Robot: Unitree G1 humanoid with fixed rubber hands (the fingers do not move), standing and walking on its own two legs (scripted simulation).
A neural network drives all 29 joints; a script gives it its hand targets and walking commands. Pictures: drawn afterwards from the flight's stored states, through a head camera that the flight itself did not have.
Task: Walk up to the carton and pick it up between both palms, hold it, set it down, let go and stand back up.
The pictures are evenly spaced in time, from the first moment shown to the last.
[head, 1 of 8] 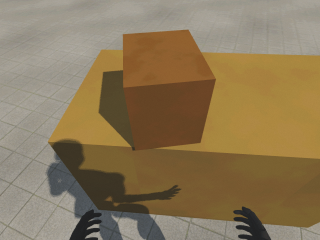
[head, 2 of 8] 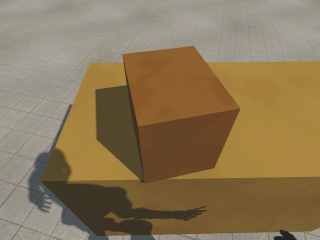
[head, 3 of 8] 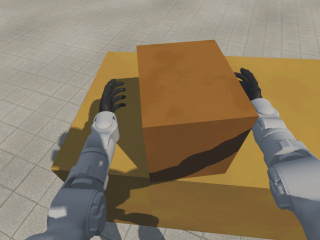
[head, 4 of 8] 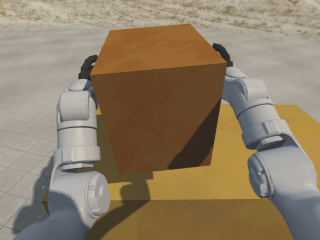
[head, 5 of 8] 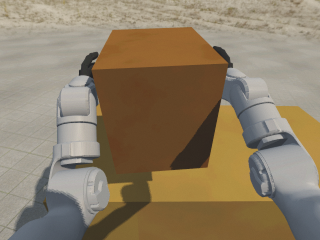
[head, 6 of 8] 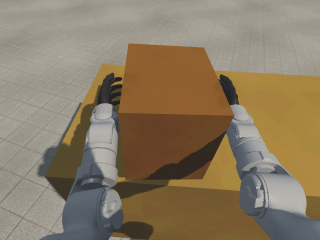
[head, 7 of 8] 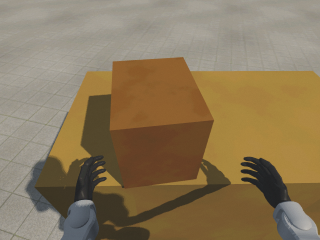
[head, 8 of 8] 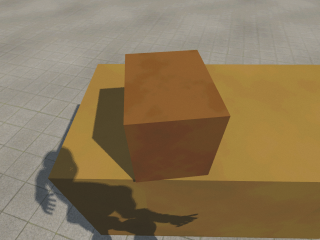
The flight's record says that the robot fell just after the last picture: no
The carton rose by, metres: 0.23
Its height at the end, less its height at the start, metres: +0.00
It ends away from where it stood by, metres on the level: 0.03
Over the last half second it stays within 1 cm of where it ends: yes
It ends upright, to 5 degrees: yes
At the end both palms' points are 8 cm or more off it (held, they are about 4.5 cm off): yes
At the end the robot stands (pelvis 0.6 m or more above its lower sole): yes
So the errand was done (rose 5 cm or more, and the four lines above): yes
